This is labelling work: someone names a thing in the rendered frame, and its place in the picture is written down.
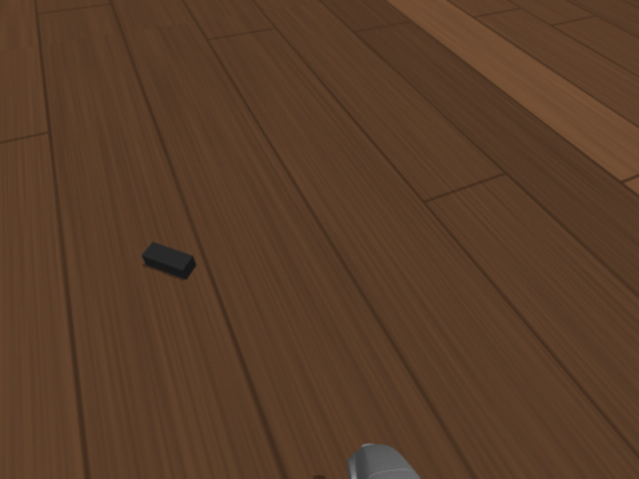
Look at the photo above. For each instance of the carton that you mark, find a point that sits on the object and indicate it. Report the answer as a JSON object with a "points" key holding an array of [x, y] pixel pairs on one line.
{"points": [[169, 260]]}

